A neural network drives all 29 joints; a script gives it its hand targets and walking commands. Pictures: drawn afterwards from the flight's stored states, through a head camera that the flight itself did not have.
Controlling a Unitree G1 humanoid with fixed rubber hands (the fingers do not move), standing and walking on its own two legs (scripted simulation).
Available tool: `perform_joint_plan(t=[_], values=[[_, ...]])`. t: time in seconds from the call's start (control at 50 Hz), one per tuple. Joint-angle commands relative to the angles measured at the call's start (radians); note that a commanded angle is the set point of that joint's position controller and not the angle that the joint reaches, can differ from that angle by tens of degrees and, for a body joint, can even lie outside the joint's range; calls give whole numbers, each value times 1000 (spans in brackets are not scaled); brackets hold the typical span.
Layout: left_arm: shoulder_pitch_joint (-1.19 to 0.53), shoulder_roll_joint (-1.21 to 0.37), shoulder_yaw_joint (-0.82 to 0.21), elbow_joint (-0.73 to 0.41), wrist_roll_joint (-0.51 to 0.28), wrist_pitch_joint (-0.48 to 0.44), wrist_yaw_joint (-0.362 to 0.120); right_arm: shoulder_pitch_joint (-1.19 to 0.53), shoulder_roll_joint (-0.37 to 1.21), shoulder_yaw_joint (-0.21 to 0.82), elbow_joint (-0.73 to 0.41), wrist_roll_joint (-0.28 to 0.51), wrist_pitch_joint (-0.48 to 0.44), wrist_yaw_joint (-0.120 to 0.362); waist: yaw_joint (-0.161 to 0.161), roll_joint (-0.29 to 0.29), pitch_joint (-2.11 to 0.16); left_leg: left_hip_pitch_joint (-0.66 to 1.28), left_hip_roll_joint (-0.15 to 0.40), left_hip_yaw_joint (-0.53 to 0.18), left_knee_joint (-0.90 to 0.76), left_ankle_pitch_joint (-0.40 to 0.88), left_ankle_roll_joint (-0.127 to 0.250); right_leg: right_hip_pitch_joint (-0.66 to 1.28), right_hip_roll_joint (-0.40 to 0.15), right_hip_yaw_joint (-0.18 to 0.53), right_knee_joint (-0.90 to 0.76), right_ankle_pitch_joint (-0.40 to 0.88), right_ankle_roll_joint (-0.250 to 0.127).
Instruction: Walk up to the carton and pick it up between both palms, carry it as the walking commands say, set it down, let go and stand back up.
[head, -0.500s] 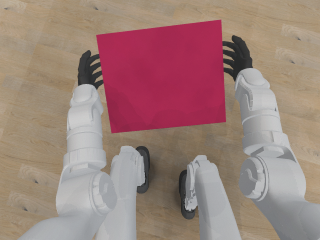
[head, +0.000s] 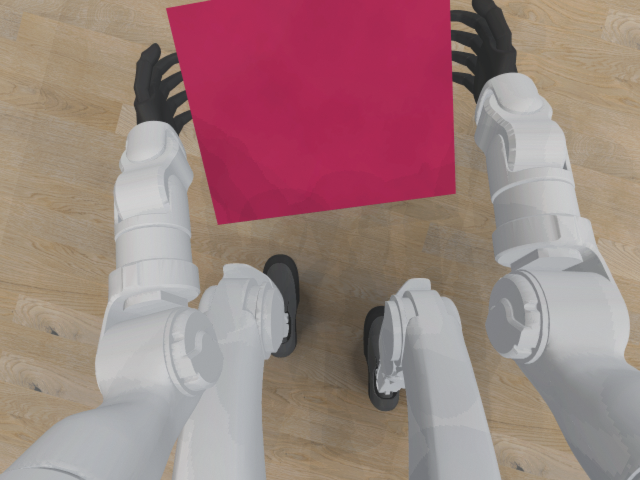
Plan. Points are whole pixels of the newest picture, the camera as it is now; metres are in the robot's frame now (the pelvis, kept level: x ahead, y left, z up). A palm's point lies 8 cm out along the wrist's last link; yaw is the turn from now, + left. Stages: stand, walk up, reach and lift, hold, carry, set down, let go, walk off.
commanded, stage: set down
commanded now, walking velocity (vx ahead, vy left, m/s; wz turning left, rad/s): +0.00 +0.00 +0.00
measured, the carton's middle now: (322, 106) +0.52 +0.05 -0.21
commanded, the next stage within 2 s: none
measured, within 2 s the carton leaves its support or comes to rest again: neither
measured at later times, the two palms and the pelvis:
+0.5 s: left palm (179, 121) +0.49 +0.23 -0.19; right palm (457, 93) +0.54 -0.13 -0.19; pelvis -0.01 +0.00 -0.06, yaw +0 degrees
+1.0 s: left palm (182, 119) +0.51 +0.24 -0.23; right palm (439, 96) +0.55 -0.12 -0.24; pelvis -0.01 +0.00 -0.09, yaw -1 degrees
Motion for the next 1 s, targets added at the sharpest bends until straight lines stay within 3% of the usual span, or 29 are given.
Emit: perform_joint_plan(t=[0.0, 0.32, 0.36, 0.56, 0.8, 0.98], values=[[-678, -760, -531, -62, -157, -36, -272, -546, 869, 445, -70, 150, -36, 277, 33, -20, -1110, 991, -127, -18, 56, 270, -11, 204, 61, 58, -244, 266, 17], [-806, -668, -532, -21, -208, -93, -221, -661, 794, 461, -4, 180, -73, 251, 47, -28, -1055, 922, -107, -20, 199, 250, -10, 140, 49, 60, -108, 228, 9], [-812, -673, -531, -10, -225, -103, -214, -679, 783, 458, -4, 185, -80, 247, 37, -35, -1044, 926, -107, -22, 218, 252, -10, 126, 48, 56, -97, 223, 9], [-790, -673, -460, 156, -245, -120, -220, -736, 712, 435, 34, 167, -113, 223, 22, -77, -874, 776, -105, -25, 287, 223, -8, 121, 37, 65, -41, 214, 3], [-796, -671, -434, 226, -287, -156, -214, -839, 667, 502, -13, 242, -163, 186, 54, -90, -890, 746, -101, -11, 364, 299, -18, 221, 33, 80, 32, 327, 12], [-880, -660, -436, 244, -302, -158, -211, -815, 637, 434, 74, 193, -151, 193, 16, -35, -769, 741, -98, -18, 378, 236, -21, 120, 35, 76, 49, 224, -9]])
